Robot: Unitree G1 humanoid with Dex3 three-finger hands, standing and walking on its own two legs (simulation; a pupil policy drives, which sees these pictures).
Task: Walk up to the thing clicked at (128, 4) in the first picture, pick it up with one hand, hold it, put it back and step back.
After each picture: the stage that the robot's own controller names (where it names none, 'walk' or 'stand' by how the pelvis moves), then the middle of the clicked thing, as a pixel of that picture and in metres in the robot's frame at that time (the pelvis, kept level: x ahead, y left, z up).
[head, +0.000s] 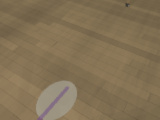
stand; out of the picture +2.30 -0.67 -0.65
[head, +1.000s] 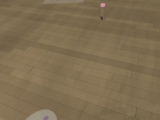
walk; (102, 12) +2.21 -0.15 -0.62
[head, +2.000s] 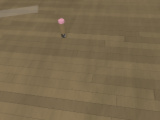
walk; (62, 29) +1.53 +0.34 -0.64
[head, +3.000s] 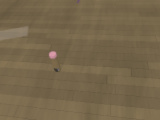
walk; (55, 62) +1.01 +0.37 -0.65
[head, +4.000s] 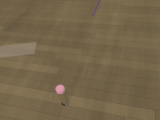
walk; (62, 96) +0.65 +0.27 -0.64
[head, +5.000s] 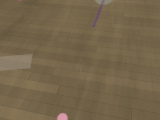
walk; out of the picture +0.43 +0.19 -0.65
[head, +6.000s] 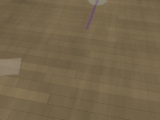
stand; out of the picture +0.31 +0.20 -0.65
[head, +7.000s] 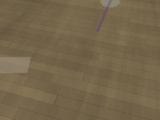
stand; out of the picture +0.29 +0.17 -0.66
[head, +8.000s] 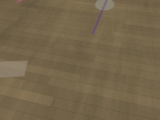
stand; out of the picture +0.31 +0.20 -0.66
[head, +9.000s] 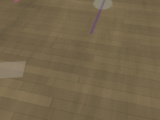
stand; out of the picture +0.29 +0.20 -0.66
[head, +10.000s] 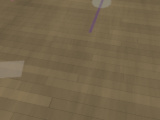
go down; out of the picture +0.28 +0.20 -0.66
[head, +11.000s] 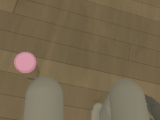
go down; (29, 68) +0.37 +0.22 -0.27
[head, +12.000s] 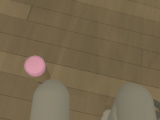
approach; (39, 72) +0.37 +0.21 -0.25
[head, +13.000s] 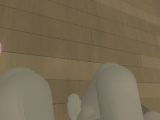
close in; out of the picture +0.37 +0.24 -0.16
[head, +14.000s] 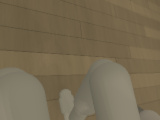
close; out of the picture +0.37 +0.25 -0.16
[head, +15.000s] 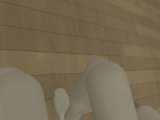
lift; out of the picture +0.36 +0.25 -0.16
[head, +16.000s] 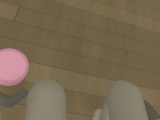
lift; (10, 80) +0.29 +0.24 -0.03
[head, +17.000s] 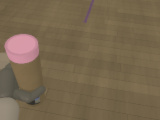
hold; (29, 76) +0.32 +0.17 +0.11
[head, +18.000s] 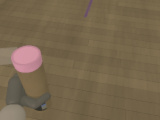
hold; (35, 84) +0.31 +0.17 +0.05
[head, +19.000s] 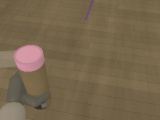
hold; (36, 83) +0.32 +0.16 +0.06
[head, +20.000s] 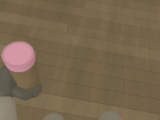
crouch; (26, 75) +0.35 +0.18 -0.01
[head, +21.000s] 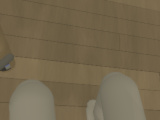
lower; out of the picture +0.43 +0.24 -0.07
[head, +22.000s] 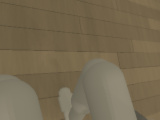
lower; out of the picture +0.42 +0.26 -0.14
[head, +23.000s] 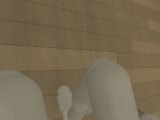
lower; out of the picture +0.40 +0.29 -0.15
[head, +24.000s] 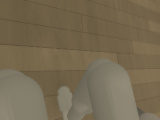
lower; out of the picture +0.39 +0.28 -0.16
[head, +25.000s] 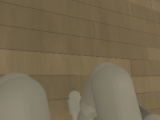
loosen; out of the picture +0.38 +0.25 -0.15
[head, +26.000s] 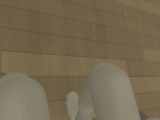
open; out of the picture +0.40 +0.22 -0.17
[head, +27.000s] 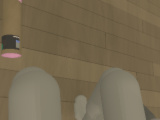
stand; (12, 25) +0.53 +0.22 -0.27
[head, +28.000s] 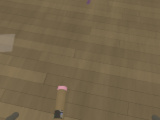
stand; (60, 103) +0.47 +0.15 -0.63
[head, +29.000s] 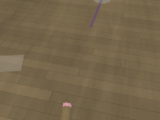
stand; out of the picture +0.47 +0.14 -0.69
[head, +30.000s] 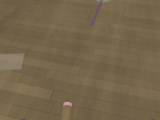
stand; (65, 119) +0.47 +0.13 -0.68
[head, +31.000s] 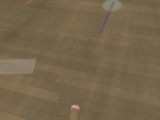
stand; out of the picture +0.50 +0.12 -0.74
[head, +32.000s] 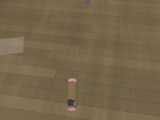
walk; (72, 94) +0.57 +0.11 -0.72
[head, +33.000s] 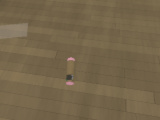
walk; (70, 71) +0.80 +0.14 -0.72
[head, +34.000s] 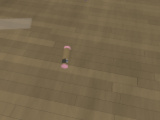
stand; (66, 56) +1.09 +0.19 -0.73
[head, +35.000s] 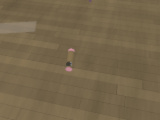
stand; (70, 59) +1.07 +0.17 -0.74
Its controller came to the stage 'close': yes
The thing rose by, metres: 0.72
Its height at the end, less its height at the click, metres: -0.09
